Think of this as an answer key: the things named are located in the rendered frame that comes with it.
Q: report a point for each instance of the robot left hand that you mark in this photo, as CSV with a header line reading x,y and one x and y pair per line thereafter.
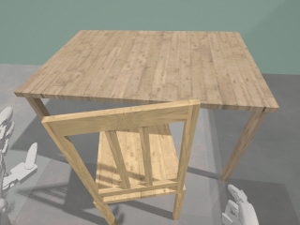
x,y
21,172

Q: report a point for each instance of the chair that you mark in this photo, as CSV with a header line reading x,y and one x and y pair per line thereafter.
x,y
136,157

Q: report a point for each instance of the table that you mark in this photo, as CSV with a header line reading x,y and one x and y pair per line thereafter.
x,y
151,67

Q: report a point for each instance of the left robot forearm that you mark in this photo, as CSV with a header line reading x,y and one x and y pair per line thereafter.
x,y
4,219

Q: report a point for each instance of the robot right hand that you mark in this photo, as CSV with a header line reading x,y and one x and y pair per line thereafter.
x,y
244,213

